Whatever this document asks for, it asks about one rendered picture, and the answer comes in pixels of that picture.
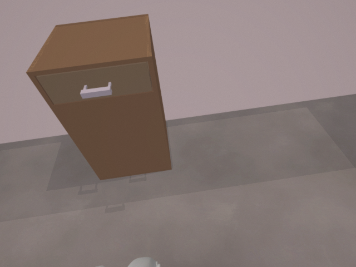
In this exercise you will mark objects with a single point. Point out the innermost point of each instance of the handle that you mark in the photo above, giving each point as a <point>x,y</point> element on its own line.
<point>96,92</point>

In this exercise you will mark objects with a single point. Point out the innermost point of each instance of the cabinet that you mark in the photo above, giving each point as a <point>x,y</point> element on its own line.
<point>121,135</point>

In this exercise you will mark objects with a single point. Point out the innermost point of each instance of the drawer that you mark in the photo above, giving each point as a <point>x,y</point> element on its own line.
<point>126,79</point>

